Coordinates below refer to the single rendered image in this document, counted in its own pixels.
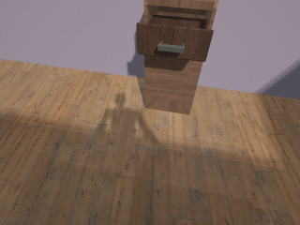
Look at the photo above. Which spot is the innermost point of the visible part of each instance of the cabinet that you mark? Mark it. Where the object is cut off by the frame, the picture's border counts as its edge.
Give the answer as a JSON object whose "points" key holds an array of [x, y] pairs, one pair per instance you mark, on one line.
{"points": [[170, 83]]}

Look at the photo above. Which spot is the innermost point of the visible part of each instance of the handle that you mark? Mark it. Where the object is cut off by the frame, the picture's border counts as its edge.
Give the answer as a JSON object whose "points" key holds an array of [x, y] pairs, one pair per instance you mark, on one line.
{"points": [[170, 48]]}

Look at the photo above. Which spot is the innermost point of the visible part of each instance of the drawer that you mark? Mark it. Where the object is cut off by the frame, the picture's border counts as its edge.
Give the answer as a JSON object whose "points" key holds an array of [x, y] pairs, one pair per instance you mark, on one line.
{"points": [[174, 30]]}

